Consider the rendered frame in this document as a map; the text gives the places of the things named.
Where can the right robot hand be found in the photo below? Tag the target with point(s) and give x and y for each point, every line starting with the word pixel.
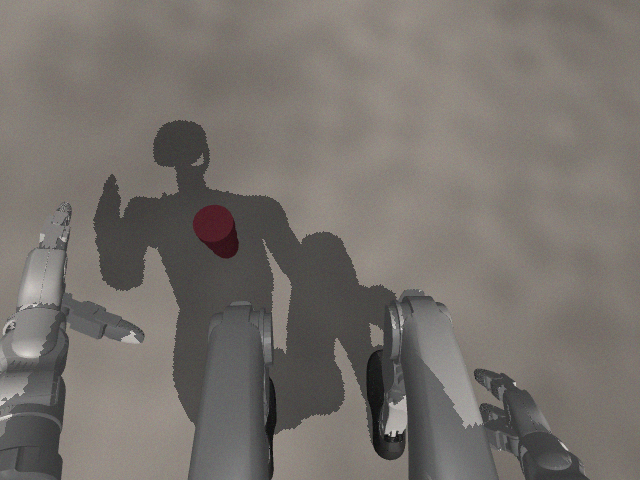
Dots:
pixel 521 414

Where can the cup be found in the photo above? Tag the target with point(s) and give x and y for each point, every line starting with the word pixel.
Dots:
pixel 215 227

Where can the right robot arm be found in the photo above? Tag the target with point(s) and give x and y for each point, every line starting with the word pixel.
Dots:
pixel 543 456

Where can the left robot arm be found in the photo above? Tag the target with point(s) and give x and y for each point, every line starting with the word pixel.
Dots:
pixel 33 354

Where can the left robot hand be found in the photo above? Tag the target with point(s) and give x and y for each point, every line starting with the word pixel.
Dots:
pixel 43 286

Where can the right robot foot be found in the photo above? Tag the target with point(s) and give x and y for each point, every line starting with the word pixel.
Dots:
pixel 389 448

